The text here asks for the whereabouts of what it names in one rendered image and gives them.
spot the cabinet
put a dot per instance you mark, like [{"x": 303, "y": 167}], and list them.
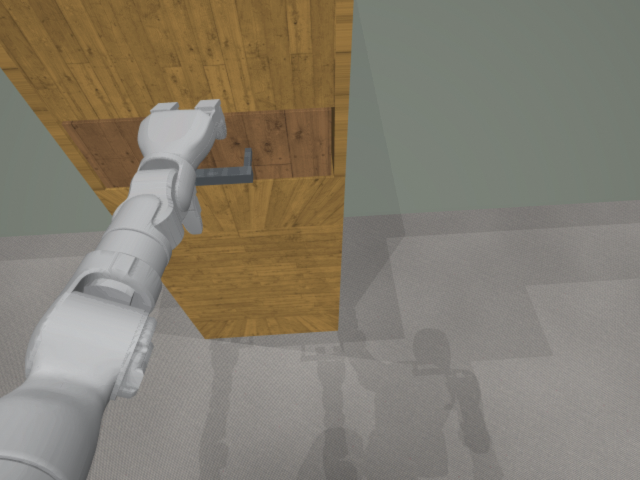
[{"x": 268, "y": 260}]

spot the left robot upper arm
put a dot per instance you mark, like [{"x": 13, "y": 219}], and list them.
[{"x": 93, "y": 351}]

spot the left robot hand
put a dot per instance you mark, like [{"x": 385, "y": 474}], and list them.
[{"x": 189, "y": 134}]

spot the handle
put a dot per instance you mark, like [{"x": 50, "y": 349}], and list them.
[{"x": 227, "y": 175}]

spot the left robot forearm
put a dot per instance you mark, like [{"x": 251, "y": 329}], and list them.
[{"x": 128, "y": 263}]

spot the drawer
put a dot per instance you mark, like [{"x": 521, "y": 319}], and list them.
[{"x": 285, "y": 144}]

